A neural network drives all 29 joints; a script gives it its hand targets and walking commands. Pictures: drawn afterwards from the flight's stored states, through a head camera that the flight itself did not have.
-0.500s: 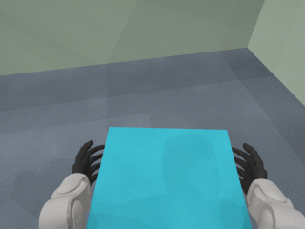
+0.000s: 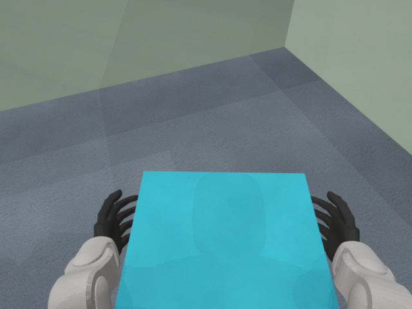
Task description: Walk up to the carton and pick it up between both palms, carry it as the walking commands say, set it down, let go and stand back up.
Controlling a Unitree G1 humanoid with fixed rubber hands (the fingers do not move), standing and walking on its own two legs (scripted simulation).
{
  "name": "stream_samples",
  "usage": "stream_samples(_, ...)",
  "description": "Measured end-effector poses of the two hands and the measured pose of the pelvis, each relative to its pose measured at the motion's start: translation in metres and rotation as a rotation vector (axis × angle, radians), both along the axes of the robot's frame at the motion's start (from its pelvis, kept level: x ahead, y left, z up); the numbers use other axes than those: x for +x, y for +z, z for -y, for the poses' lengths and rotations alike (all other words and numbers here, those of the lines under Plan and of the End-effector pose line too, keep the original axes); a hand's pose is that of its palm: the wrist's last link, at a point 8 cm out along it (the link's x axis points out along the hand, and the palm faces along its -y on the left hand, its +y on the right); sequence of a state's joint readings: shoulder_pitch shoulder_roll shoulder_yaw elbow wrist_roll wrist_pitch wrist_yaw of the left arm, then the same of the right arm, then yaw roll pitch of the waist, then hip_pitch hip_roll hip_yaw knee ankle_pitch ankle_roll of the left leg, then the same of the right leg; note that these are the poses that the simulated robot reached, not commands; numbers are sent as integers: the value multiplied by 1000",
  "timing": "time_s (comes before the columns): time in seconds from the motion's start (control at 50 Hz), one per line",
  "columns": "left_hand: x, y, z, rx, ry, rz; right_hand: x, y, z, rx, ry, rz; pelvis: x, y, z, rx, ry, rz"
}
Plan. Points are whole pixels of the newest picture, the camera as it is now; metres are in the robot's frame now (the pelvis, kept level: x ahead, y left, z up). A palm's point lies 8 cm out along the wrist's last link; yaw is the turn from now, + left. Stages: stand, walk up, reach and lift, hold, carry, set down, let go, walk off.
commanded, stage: carry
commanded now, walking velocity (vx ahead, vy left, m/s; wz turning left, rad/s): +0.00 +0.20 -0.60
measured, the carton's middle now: (221, 256) +0.23 +0.01 +0.00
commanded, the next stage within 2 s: none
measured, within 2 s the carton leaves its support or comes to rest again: neither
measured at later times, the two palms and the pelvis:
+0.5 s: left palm (134, 207) +0.27 +0.16 +0.10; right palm (376, 298) +0.15 -0.18 +0.11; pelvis +0.00 +0.06 +0.01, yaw -20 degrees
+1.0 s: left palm (157, 186) +0.31 +0.13 +0.10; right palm out of the picture +0.08 -0.15 +0.10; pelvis +0.03 +0.14 +0.02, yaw -41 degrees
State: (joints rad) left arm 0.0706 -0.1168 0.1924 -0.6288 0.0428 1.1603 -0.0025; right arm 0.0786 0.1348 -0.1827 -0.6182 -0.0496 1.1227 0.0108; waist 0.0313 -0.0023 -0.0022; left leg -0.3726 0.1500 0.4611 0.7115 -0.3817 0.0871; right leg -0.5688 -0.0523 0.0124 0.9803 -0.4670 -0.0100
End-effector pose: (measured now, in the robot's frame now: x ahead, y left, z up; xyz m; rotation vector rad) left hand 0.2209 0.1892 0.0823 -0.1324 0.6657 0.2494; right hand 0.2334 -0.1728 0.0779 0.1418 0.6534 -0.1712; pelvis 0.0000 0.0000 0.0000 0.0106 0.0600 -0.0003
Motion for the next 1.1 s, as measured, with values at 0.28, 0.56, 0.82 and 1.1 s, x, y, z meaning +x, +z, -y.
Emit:
stream_samples(0.28, 26, -4, 42, 29, -173, -56, -36, -11, 39, 16, -164, -58, -2, 5, -5, 10, -177, -14)
stream_samples(0.56, 57, 17, 29, -11, -443, 9, -92, 31, 3, -50, -416, 0, 4, 19, -69, -7, -404, -22)
stream_samples(0.82, 81, 13, 78, 22, -664, -10, -142, 11, 11, -31, -621, -29, 11, 10, -99, -14, -598, -5)
stream_samples(1.1, 117, 7, 47, -16, -833, 20, -149, 21, -57, -52, -808, 18, 48, 7, -173, 24, -790, -8)
